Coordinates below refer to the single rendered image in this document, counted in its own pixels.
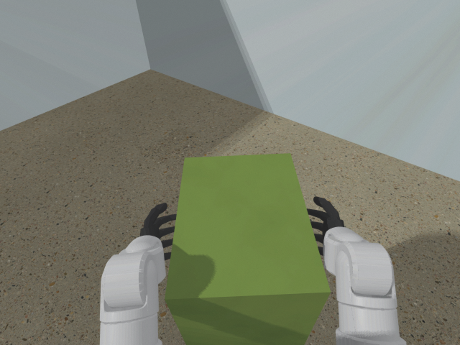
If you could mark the carton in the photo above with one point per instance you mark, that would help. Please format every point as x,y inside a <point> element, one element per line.
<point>244,267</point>

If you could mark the left robot forearm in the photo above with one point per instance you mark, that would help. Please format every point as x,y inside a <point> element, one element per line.
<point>129,294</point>

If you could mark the left robot hand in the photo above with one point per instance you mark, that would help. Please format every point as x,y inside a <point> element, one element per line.
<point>152,225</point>

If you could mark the right robot hand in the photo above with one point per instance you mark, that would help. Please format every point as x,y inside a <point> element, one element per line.
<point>330,219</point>

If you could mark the right robot forearm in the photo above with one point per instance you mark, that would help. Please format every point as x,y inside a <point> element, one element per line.
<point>365,289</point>

